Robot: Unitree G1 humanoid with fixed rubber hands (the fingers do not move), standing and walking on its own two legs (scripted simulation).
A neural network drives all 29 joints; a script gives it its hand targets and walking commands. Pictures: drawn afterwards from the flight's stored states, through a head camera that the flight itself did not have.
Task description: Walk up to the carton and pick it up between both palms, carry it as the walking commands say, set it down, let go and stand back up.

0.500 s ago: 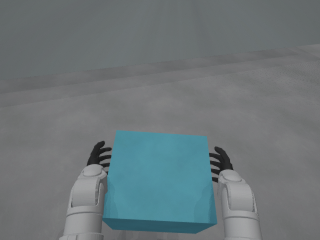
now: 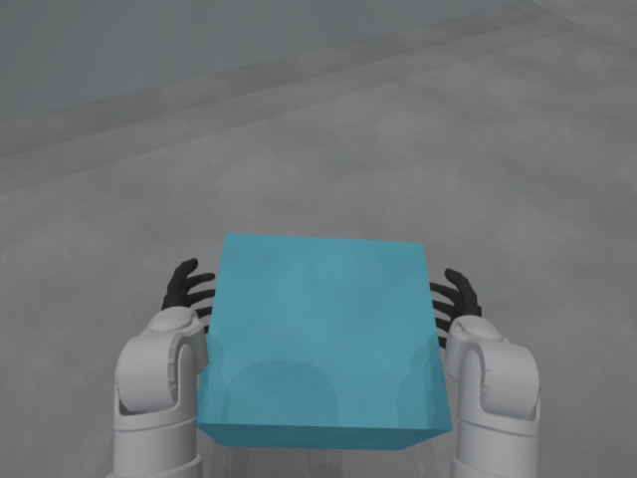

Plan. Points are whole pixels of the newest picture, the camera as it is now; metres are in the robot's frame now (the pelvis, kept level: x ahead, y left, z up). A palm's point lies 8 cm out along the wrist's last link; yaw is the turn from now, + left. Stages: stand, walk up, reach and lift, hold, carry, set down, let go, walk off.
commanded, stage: carry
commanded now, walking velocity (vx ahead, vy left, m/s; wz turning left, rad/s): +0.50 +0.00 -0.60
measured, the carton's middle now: (318, 349) +0.29 +0.00 -0.02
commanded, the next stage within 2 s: none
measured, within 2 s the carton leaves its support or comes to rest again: neither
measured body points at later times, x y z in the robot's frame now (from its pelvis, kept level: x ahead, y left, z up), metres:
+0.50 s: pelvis +0.32 -0.03 +0.00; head +0.34 -0.02 +0.45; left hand +0.65 +0.02 +0.08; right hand +0.53 -0.28 +0.08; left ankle +0.24 +0.12 -0.74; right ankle +0.38 -0.16 -0.71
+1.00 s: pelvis +0.62 -0.17 -0.01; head +0.64 -0.18 +0.43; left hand +0.96 -0.19 +0.06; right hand +0.78 -0.46 +0.06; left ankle +0.77 -0.13 -0.74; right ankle +0.45 -0.16 -0.73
